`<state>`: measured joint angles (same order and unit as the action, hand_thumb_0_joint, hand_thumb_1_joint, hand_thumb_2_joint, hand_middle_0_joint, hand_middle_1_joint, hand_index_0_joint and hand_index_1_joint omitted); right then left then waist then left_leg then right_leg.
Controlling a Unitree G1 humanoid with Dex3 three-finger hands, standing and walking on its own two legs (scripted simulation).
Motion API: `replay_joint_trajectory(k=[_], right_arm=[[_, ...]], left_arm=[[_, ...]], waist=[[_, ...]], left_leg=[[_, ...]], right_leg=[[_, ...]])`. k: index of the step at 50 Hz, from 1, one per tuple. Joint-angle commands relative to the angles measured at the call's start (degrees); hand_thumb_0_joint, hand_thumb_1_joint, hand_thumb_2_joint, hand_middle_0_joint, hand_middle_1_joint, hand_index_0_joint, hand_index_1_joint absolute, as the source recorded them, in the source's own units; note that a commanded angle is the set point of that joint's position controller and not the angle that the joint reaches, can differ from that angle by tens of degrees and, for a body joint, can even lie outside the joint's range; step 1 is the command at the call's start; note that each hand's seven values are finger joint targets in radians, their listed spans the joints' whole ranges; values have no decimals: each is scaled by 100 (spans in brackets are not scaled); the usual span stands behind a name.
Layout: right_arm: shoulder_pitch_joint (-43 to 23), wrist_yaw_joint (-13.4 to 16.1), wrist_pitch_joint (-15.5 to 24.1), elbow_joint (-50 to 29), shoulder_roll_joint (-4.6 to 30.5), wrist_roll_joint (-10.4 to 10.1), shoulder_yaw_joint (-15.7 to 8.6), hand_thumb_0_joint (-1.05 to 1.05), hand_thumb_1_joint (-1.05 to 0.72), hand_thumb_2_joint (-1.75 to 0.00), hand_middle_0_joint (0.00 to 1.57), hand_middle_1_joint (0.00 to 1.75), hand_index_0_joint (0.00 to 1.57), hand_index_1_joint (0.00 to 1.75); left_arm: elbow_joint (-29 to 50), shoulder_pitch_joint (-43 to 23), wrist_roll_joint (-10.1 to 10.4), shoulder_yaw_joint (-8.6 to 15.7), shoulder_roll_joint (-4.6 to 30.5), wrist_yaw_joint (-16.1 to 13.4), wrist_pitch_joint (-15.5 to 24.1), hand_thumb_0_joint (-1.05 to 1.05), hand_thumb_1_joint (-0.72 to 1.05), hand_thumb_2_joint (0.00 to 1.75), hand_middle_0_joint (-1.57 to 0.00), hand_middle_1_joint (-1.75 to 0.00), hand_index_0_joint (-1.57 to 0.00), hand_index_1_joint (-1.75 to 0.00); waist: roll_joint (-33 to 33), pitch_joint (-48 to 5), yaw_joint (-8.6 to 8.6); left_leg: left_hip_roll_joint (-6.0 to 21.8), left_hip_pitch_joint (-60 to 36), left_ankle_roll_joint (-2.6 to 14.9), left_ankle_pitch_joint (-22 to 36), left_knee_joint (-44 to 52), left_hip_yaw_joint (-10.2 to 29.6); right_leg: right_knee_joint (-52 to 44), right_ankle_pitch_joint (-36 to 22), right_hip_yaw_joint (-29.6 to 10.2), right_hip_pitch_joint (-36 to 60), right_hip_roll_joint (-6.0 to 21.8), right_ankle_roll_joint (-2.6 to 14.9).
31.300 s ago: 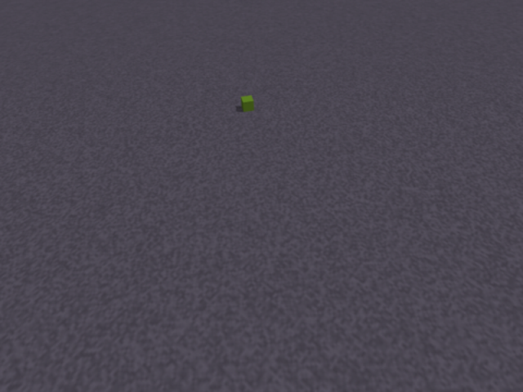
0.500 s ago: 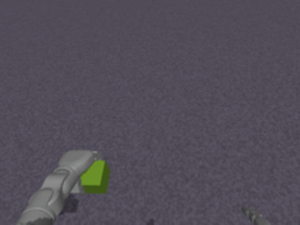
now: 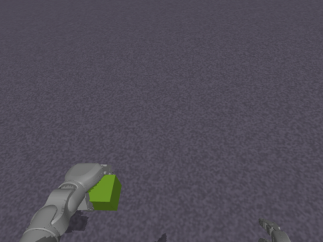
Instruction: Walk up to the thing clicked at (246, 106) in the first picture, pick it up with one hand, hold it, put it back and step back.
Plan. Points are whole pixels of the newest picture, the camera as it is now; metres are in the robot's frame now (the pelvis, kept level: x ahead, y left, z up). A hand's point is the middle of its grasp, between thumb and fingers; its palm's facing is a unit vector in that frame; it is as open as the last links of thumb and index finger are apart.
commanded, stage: hold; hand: left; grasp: from above
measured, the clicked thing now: (103, 192) +0.29 +0.19 -0.07
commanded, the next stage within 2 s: crouch in 0.84 s
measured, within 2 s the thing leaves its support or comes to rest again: neither
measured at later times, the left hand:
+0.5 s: hand (90, 189) +0.29 +0.21 -0.03, palm faces -0.49 -0.01 -0.87, open 10.6 cm
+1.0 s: hand (91, 186) +0.30 +0.21 -0.03, palm faces -0.48 -0.01 -0.88, open 10.6 cm
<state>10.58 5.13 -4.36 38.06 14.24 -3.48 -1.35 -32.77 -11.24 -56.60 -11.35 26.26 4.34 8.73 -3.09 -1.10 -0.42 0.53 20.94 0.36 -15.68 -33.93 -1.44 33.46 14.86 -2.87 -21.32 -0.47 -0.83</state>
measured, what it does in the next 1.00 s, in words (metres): stands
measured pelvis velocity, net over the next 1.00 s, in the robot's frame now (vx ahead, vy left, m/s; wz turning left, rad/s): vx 0.01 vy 0.00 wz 0.00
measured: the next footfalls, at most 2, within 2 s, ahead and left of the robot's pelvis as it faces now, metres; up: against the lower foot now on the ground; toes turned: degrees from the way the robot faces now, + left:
none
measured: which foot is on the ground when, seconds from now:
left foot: down 0.00-1.00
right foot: down 0.00-1.00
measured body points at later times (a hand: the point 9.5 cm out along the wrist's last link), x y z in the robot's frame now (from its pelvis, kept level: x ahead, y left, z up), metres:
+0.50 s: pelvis +0.01 +0.00 +0.01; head +0.02 -0.03 +0.46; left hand +0.31 +0.21 +0.02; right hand +0.17 -0.25 -0.11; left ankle +0.02 +0.11 -0.73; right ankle +0.03 -0.13 -0.73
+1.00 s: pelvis +0.01 +0.00 +0.01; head +0.03 -0.02 +0.46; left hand +0.32 +0.21 +0.02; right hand +0.16 -0.25 -0.11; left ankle +0.02 +0.12 -0.73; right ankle +0.03 -0.13 -0.73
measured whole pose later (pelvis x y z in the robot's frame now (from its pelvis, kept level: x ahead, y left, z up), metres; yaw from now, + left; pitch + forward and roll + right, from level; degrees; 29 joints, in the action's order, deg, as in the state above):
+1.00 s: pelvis +0.01 +0.00 +0.01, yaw +0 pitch +2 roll +0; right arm 9.8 5.1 -7.7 37.5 14.0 -4.1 -1.6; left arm -31.7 -10.9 -56.5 -12.2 25.9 4.4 8.4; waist -3.1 -0.5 -0.2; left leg 0.4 16.5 0.3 -14.7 -29.4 -1.3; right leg 29.1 14.1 -2.7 -16.9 -0.3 -0.7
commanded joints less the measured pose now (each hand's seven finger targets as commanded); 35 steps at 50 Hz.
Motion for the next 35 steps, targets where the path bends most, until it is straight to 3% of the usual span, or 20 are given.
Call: replay_joint_trajectory(k=[1, 3, 5, 7, 9, 10, 13, 16, 20, 22, 27, 31, 35], right_arm=[[-509, 35, 229, -789, 742, -8, -223, 0, -91, -91, 20, 30, 20, 30], [-565, 42, 218, -795, 745, -20, -235, 0, -91, -91, 20, 30, 20, 30], [-567, 42, 201, -797, 729, -21, -216, 0, -91, -91, 20, 30, 20, 30], [-566, 40, 182, -777, 739, -22, -227, 0, -91, -91, 20, 30, 20, 30], [-619, 44, 168, -799, 732, -32, -213, 0, -91, -91, 20, 30, 20, 30], [-641, 46, 166, -798, 735, -33, -211, 0, -91, -91, 20, 30, 20, 30], [-650, 42, 138, -803, 712, -29, -190, 0, -91, -91, 20, 30, 20, 30], [-663, 58, 110, -806, 720, -41, -182, 0, -91, -91, 20, 30, 20, 30], [-646, 64, 95, -817, 710, -21, -194, 0, -91, -91, 20, 30, 20, 30], [-621, 68, 81, -794, 720, -26, -190, 0, -91, -91, 20, 30, 20, 30], [-659, 66, 23, -841, 694, -39, -190, 0, -91, -91, 20, 30, 20, 30], [-641, 75, -8, -818, 689, -40, -199, 0, -91, -91, 20, 30, 20, 30], [-553, 58, -44, -769, 719, -45, -220, 0, -91, -91, 20, 30, 20, 30]], left_arm=[[1184, -1696, 75, 642, 1151, -246, 13, 0, 60, 84, -116, -40, -107, -50], [1248, -1716, 89, 781, 1302, -267, 12, 0, 61, 85, -117, -38, -107, -49], [1259, -1661, 78, 650, 1175, -255, -5, 0, 59, 85, -115, -40, -106, -51], [1262, -1582, 97, 731, 1224, -243, -29, 0, 60, 85, -115, -40, -106, -50], [1306, -1701, 97, 624, 1172, -223, -41, 0, 58, 83, -113, -40, -104, -50], [1348, -1717, 87, 746, 1309, -215, -37, 0, 58, 84, -113, -40, -104, -50], [1257, -1560, 139, 641, 1139, -169, -51, 0, 58, 83, -112, -43, -104, -52], [1200, -1665, 118, 744, 1306, -147, -46, 0, 55, 81, -109, -42, -101, -50], [1267, -1608, 138, 634, 1150, -110, -5, 0, 55, 82, -108, -44, -101, -52], [1315, -1809, 147, 679, 1256, -127, 24, 0, 57, 83, -109, -46, -102, -53], [1094, -1460, 127, 726, 1207, -191, 47, 0, 57, 82, -109, -46, -102, -53], [1300, -1718, 72, 806, 1346, -241, 58, 0, 57, 82, -108, -47, -102, -54], [1150, -1821, 86, 656, 1209, -263, 56, 0, 56, 79, -106, -48, -101, -54]], waist=[[180, -1409, 13], [167, -1432, 64], [167, -1417, 36], [157, -1390, 62], [204, -1330, 40], [168, -1321, 90], [183, -1219, 47], [188, -1201, 65], [209, -1372, 33], [232, -1409, 14], [200, -1280, 80], [157, -1444, 69], [150, -1417, -3]], left_leg=[[-147, -864, 51, 814, 547, 47], [-171, -914, 57, 886, 550, 23], [-178, -940, 63, 963, 567, 12], [-159, -996, 56, 982, 620, 19], [-162, -1005, 63, 973, 651, 27], [-168, -1015, 65, 937, 669, 17], [-157, -1031, 64, 902, 726, 26], [-169, -1029, 70, 956, 735, 19], [-185, -1168, 78, 1164, 691, 10], [-181, -1194, 88, 1248, 682, 13], [-188, -1094, 67, 1156, 725, 18], [-210, -1164, 79, 1285, 685, 3], [-155, -1203, 65, 1358, 721, 23]], right_leg=[[-579, -548, 156, 407, -170, 166], [-623, -612, 147, 492, -151, 154], [-643, -709, 135, 508, -145, 152], [-665, -707, 148, 555, -157, 157], [-707, -714, 154, 555, -152, 153], [-741, -666, 152, 591, -140, 152], [-769, -642, 149, 572, -149, 152], [-793, -700, 153, 589, -140, 149], [-784, -919, 136, 659, -129, 136], [-784, -1024, 135, 678, -123, 122], [-812, -879, 158, 710, -126, 145], [-803, -1054, 130, 775, -105, 124], [-751, -1097, 158, 712, -144, 154]])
